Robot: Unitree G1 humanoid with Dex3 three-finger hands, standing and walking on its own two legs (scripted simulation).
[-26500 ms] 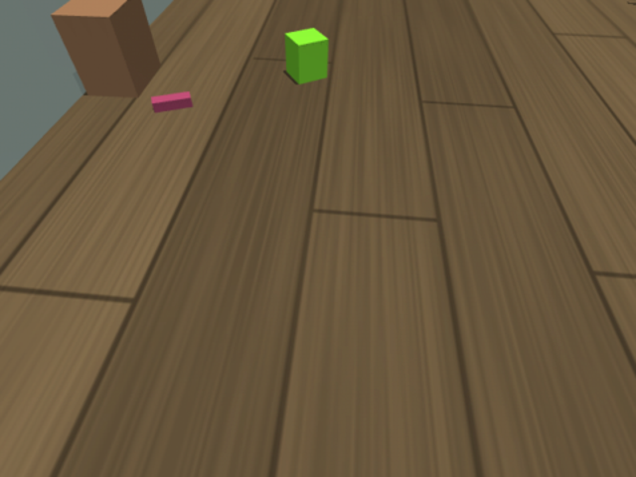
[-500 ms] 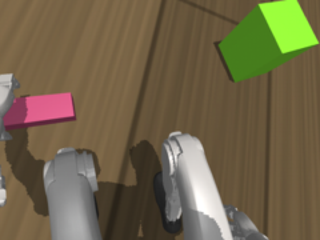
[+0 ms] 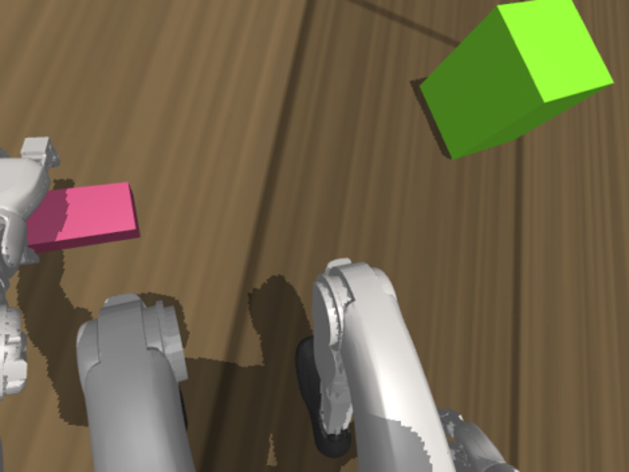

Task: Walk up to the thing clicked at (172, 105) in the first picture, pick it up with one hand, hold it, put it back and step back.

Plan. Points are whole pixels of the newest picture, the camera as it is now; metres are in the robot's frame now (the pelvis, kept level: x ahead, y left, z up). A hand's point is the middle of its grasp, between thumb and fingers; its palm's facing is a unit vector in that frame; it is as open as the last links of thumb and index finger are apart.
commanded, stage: approach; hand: left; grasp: from above
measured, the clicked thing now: (56, 220) +0.46 +0.29 -0.29
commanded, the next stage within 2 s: close in in 0.36 s
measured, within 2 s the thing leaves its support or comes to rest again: neither
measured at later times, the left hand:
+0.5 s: hand (9, 211) +0.44 +0.31 -0.17, palm faces -0.49 -0.08 -0.87, open 13.9 cm
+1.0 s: hand (53, 220) +0.45 +0.28 -0.23, palm faces -0.45 -0.08 -0.89, open 13.9 cm
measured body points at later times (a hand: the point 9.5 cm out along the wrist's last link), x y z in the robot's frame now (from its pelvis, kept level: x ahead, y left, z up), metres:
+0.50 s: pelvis +0.00 +0.00 +0.00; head +0.23 +0.07 +0.38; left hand +0.47 +0.31 -0.12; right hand +0.04 -0.27 -0.11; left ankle +0.08 +0.13 -0.28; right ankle +0.10 -0.13 -0.28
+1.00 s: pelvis +0.00 +0.00 -0.02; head +0.25 +0.10 +0.34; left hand +0.47 +0.28 -0.18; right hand +0.05 -0.27 -0.10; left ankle +0.08 +0.13 -0.28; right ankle +0.10 -0.13 -0.28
